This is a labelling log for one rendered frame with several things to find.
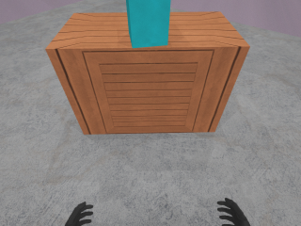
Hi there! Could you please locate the robot right hand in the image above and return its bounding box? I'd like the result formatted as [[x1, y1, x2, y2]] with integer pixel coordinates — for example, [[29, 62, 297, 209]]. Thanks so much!
[[217, 198, 251, 226]]

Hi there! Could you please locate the pedestal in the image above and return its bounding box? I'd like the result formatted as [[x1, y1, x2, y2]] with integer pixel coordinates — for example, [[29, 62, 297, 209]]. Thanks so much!
[[45, 11, 250, 135]]

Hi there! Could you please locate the carton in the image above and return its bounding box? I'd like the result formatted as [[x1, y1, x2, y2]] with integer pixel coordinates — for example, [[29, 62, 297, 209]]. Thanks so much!
[[126, 0, 171, 48]]

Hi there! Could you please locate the robot left hand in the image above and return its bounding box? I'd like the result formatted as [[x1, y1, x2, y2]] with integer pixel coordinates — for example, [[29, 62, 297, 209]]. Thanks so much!
[[65, 202, 93, 226]]

